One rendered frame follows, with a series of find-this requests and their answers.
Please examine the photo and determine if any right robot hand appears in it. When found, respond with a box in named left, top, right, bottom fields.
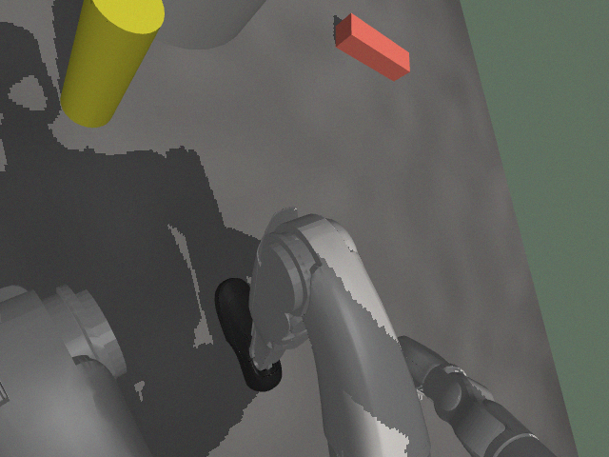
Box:
left=397, top=336, right=449, bottom=400

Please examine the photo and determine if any right robot arm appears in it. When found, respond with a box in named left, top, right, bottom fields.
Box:
left=423, top=364, right=557, bottom=457

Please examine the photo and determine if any right robot foot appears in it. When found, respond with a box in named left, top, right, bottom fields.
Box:
left=215, top=278, right=282, bottom=392

